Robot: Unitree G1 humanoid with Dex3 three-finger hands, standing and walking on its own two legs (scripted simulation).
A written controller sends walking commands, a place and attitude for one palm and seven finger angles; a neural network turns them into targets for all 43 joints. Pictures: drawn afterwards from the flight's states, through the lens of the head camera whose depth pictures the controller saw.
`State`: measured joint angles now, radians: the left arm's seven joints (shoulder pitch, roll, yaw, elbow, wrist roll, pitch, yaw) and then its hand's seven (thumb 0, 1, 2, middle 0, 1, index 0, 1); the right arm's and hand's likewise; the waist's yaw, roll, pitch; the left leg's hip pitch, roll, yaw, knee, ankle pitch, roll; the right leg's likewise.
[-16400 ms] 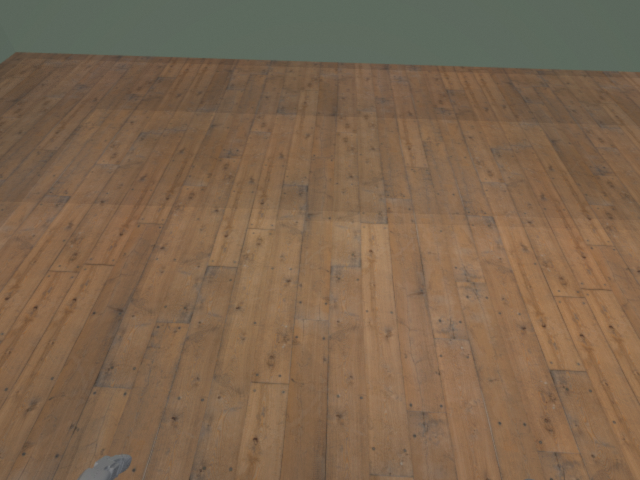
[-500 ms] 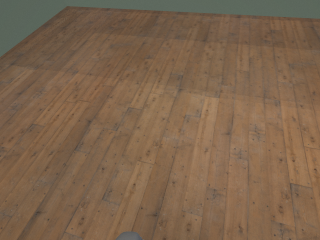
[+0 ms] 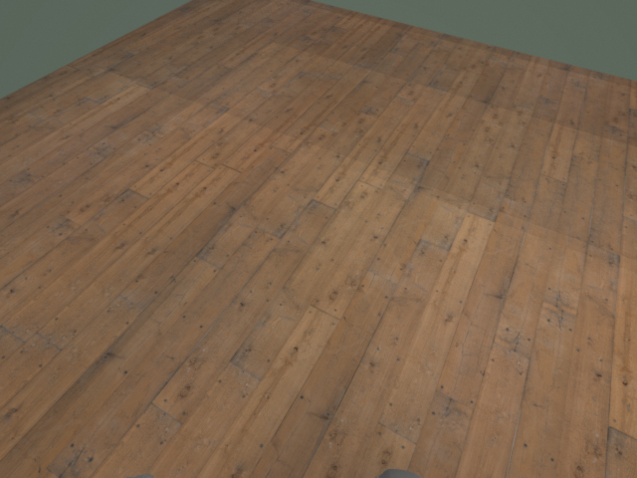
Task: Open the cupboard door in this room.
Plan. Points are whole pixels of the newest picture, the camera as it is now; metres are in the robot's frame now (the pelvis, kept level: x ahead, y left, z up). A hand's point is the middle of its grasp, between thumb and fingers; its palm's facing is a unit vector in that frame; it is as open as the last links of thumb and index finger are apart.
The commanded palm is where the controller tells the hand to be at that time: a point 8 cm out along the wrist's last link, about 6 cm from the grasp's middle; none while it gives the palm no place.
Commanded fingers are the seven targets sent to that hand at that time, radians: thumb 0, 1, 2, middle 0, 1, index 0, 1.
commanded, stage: turn or walk to find it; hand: left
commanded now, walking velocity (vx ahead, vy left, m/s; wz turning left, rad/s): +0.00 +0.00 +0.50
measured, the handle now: out of the picture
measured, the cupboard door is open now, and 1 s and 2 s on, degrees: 0 0 0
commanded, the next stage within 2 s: none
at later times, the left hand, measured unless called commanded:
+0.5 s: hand out of the picture +0.00 +0.14 -0.15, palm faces +0.28 -0.92 -0.28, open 7.4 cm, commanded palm none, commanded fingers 0.00 0.90 0.90 -0.20 -0.30 -0.20 -0.30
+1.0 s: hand out of the picture -0.08 +0.19 -0.17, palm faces +0.52 -0.82 -0.25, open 7.4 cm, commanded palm none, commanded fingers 0.00 0.90 0.90 -0.20 -0.30 -0.20 -0.30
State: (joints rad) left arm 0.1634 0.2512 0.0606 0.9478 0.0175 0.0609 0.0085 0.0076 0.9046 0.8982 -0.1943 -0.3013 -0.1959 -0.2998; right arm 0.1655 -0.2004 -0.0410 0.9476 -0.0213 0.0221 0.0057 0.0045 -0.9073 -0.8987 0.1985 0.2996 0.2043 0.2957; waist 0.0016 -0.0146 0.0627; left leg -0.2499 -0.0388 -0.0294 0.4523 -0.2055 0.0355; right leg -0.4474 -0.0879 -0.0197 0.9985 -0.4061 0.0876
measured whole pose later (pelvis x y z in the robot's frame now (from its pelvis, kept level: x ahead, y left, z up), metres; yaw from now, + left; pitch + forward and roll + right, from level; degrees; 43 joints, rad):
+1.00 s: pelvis -0.04 -0.03 +0.00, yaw +30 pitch +0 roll -1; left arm 0.17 0.26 0.06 0.94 0.02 0.06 0.01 0.01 0.90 0.90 -0.19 -0.30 -0.20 -0.30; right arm 0.15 -0.21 -0.04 0.93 -0.02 0.02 0.01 0.00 -0.91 -0.90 0.20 0.30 0.20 0.30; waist 0.01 -0.02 0.07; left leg -0.23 -0.03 -0.03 0.46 -0.23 0.03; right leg -0.46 -0.10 -0.03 1.01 -0.40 0.10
